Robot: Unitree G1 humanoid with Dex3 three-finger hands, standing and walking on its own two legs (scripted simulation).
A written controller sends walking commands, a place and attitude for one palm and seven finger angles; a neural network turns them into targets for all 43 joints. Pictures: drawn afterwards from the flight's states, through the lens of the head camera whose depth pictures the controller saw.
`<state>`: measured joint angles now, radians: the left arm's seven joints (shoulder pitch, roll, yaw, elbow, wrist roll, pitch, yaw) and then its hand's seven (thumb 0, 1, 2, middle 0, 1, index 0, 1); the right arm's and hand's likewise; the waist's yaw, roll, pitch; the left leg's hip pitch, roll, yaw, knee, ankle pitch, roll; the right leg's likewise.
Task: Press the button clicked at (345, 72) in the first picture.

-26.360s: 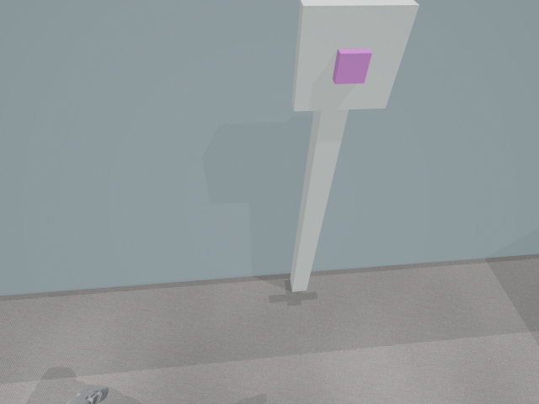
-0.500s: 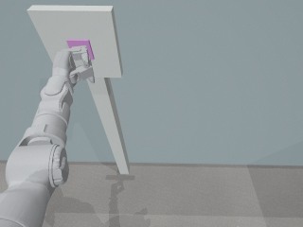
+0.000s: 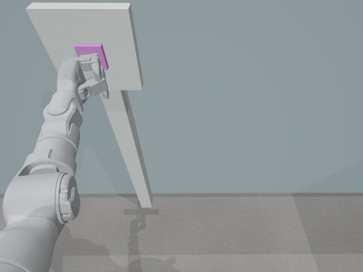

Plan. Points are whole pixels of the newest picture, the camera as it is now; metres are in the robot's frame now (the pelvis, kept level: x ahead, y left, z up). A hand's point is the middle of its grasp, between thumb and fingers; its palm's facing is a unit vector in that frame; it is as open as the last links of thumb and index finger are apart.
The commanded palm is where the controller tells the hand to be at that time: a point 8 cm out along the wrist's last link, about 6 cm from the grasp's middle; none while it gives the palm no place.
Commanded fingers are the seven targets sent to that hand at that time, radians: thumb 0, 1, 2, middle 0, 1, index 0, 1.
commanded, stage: pull the fist back off the button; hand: left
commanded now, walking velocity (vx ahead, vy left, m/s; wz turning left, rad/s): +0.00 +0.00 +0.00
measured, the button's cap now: (93, 55) +0.53 +0.18 +0.21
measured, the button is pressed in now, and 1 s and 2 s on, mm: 7 0 0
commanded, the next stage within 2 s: draw the hand back to the body in 0.74 s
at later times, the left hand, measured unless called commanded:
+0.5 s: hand (92, 100) +0.42 +0.17 +0.17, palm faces +0.00 -1.00 -0.01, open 3.1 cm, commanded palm +0.39 +0.21 +0.18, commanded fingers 0.00 0.90 0.90 -1.30 -1.50 -1.30 -1.50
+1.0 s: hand (88, 112) +0.38 +0.17 +0.18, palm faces +0.01 -1.00 -0.04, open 3.1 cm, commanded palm +0.34 +0.22 +0.18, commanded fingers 0.00 0.90 0.90 -1.30 -1.50 -1.30 -1.50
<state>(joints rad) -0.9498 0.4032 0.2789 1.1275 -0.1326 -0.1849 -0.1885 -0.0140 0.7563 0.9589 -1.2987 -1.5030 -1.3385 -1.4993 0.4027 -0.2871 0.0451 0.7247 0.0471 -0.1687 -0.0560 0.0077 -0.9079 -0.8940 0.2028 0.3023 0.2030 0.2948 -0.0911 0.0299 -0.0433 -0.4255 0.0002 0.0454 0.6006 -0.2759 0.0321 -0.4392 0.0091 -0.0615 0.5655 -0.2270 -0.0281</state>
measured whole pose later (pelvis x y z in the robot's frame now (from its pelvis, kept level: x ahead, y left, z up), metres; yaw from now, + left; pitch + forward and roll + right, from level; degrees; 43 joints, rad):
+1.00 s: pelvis +0.04 -0.01 +0.01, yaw +0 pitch -2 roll +0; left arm -0.27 0.26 0.21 0.15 -0.22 0.19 -0.18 0.01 0.90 0.90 -1.30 -1.50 -1.30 -1.50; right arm 0.19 -0.24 0.07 0.60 0.06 -0.05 -0.07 0.01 -0.91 -0.89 0.20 0.30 0.20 0.29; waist 0.02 0.06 -0.05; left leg -0.15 0.00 0.04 0.47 -0.29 0.02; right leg -0.18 0.01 -0.06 0.47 -0.26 -0.03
